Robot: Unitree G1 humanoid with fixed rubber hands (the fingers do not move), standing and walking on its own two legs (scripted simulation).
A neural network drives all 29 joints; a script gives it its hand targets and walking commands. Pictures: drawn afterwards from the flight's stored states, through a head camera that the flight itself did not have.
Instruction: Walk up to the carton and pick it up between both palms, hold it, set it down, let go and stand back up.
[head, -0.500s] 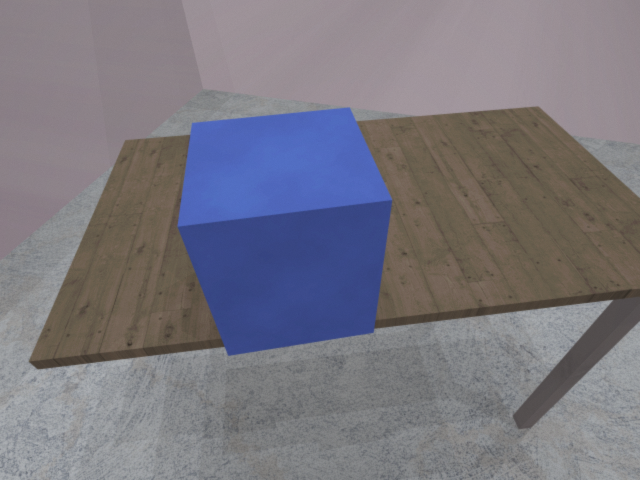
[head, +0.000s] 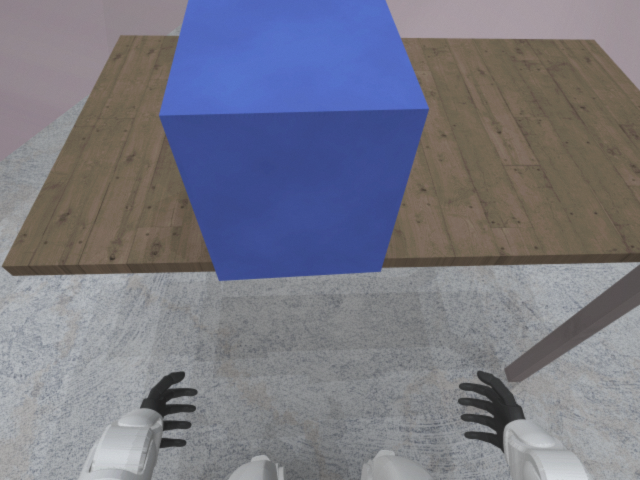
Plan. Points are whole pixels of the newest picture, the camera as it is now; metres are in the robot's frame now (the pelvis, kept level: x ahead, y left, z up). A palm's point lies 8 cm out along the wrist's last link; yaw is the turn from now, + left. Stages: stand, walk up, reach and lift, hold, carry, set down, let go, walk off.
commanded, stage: reach and lift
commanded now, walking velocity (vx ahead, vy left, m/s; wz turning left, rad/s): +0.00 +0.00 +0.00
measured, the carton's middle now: (295, 150) +0.48 +0.05 +0.15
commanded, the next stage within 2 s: none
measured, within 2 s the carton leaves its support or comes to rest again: neither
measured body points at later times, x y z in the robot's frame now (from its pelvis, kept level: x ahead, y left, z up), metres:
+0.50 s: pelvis +0.00 -0.01 +0.04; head +0.02 +0.00 +0.49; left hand +0.19 +0.25 -0.03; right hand +0.16 -0.19 -0.04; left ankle +0.04 +0.09 -0.69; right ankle +0.05 -0.08 -0.69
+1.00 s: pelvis +0.03 -0.01 +0.06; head +0.03 +0.01 +0.50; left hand +0.19 +0.24 +0.01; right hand +0.19 -0.18 +0.01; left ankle +0.04 +0.09 -0.69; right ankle +0.05 -0.08 -0.69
